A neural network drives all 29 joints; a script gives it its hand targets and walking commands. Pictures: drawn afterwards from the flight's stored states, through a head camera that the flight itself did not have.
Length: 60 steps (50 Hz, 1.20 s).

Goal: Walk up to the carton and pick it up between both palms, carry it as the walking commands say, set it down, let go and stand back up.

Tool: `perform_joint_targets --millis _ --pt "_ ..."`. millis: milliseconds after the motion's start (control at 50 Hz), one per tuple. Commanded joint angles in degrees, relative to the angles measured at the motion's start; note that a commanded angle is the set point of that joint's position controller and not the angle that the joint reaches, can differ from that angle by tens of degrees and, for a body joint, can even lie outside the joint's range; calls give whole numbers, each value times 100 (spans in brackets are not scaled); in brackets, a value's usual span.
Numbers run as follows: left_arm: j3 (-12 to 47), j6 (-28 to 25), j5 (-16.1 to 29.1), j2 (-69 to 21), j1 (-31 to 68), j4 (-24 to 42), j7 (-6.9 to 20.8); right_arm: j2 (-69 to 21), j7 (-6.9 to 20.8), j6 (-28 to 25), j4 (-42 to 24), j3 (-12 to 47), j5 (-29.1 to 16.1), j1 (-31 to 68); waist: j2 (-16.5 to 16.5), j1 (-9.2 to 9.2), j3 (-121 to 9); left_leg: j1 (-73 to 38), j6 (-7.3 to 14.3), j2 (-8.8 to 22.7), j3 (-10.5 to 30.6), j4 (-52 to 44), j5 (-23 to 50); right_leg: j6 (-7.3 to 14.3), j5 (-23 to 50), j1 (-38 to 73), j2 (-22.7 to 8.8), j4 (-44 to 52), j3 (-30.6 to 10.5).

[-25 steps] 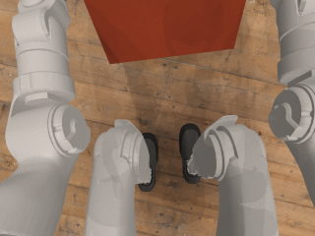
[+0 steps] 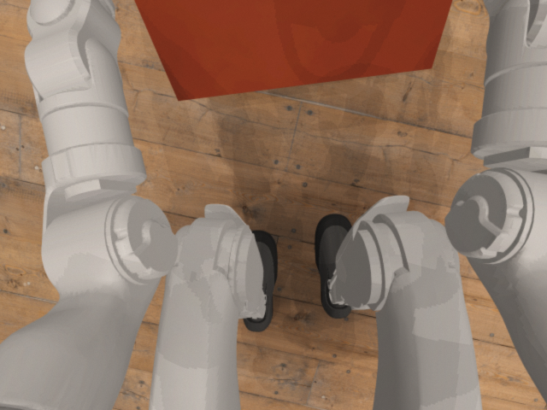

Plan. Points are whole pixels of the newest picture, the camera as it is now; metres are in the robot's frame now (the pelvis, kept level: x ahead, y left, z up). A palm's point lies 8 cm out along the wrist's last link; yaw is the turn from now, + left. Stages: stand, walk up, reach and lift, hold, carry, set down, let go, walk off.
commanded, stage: set down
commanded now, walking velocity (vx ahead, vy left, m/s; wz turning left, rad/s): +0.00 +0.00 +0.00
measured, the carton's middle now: out of the picture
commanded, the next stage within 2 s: none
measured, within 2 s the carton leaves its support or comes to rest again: rests again in 1.48 s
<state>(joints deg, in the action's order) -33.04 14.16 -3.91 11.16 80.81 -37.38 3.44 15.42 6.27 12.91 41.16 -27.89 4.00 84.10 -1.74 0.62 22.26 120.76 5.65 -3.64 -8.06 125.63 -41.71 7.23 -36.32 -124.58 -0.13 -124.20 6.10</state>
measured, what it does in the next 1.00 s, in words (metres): stands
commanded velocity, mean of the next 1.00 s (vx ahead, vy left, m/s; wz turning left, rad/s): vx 0.00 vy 0.00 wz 0.00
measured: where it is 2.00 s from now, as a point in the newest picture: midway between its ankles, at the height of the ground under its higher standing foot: (297, 289)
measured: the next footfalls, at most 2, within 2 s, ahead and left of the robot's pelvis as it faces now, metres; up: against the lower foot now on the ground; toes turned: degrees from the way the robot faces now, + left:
none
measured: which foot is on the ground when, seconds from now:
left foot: down 0.00-1.00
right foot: down 0.00-1.00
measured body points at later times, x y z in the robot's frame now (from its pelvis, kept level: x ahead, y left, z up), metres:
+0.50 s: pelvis -0.02 +0.00 -0.01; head +0.35 -0.04 +0.23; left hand +0.57 +0.17 -0.14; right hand +0.57 -0.21 -0.15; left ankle +0.07 +0.08 -0.35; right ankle +0.10 -0.08 -0.35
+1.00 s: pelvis -0.01 +0.00 -0.03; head +0.36 -0.02 +0.20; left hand +0.57 +0.17 -0.17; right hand +0.57 -0.21 -0.17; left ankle +0.07 +0.08 -0.35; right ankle +0.10 -0.08 -0.35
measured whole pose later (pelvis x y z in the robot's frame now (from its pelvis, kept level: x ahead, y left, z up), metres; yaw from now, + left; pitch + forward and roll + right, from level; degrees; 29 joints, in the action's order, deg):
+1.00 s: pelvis -0.01 +0.00 -0.03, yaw +0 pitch +32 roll +2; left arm -26.1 10.8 1.7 15.6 83.5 -46.6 1.4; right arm 20.4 4.9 11.4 49.3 -22.0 0.9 86.7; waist -2.2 0.9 28.6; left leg 122.2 5.9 -3.7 -8.8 130.8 -40.4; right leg 7.5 -35.2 -125.7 -1.0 -129.3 6.5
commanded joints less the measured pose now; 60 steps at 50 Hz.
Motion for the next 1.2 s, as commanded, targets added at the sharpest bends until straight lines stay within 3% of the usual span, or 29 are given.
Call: perform_joint_targets --millis 0,80,220,300,440,560,600,660,900,980,1040,1080,1100,1180 --pt "2792 910 104 -4474 766 -1763 1098 -4346 1011 972 1881 2356 158 -260 160 172 -4499 -1168 -408 -279 1064 -1329 2150 -200 2580 3791 493 902 -1188" --pt "2802 869 97 -4314 864 -1777 1035 -4160 982 942 1871 2328 176 -144 46 188 -4448 -1250 -431 -288 1073 -1327 1961 -221 2293 3564 481 919 -1202" --pt "2748 831 169 -4093 1333 -1719 979 -3986 910 917 1840 2367 142 310 188 181 -4386 -1062 -375 -284 1052 -1336 1250 -182 1689 3523 417 963 -1289" --pt "2643 844 148 -3875 1531 -1865 974 -3813 901 937 1961 2322 93 645 148 83 -4266 -1064 -334 -275 974 -1292 862 -218 1215 3427 358 990 -1328" --pt "2536 843 266 -3762 1780 -2026 1026 -3644 892 955 2195 2261 77 847 294 155 -4187 -917 -261 -249 912 -1167 500 -224 901 3646 267 1009 -1371" --pt "2451 798 255 -3636 1763 -2112 1079 -3710 898 924 2157 2274 31 882 289 27 -4057 -765 -213 -240 869 -1038 580 -235 972 3621 244 924 -1423" --pt "2504 794 308 -3656 1747 -2140 1093 -3630 898 913 2120 2303 30 848 311 123 -4083 -789 -219 -229 898 -983 630 -232 1041 3691 228 910 -1428" --pt "2557 720 374 -3679 1734 -2062 1092 -3704 882 859 2043 2392 -25 800 380 106 -4096 -689 -227 -223 892 -910 813 -226 1335 3799 236 840 -1454" --pt "2850 468 513 -3441 1609 -1952 846 -3393 813 600 1995 2468 -265 662 108 121 -4518 -1383 -315 -234 1049 -764 1563 -231 1871 3580 313 464 -1291" --pt "2828 348 570 -2902 1502 -1918 628 -2667 663 449 2045 2334 -273 554 112 214 -4668 -1735 -360 -214 1127 -740 1767 -243 1902 3368 302 382 -1153" --pt "2753 182 607 -2308 1394 -1890 389 -2053 485 241 1891 2359 -410 715 161 69 -4919 -1903 -375 -197 1161 -703 1947 -272 2047 3415 269 304 -1142" --pt "2755 5 732 -1727 1424 -1753 141 -1370 287 31 1745 2310 -561 850 169 120 -5348 -2205 -411 -182 1232 -682 2234 -295 2354 3564 262 223 -1077" --pt "2688 -116 831 -1229 1450 -1605 -48 -769 96 -101 1589 2237 -634 892 227 178 -5634 -2239 -433 -197 1208 -635 2317 -300 2510 3760 266 183 -1060" --pt "2339 -654 1229 1065 1727 -443 -895 1493 -764 -643 420 1842 -1160 1626 416 115 -7694 -2814 -424 -248 1212 -464 3179 -338 3666 4837 275 -79 -1135"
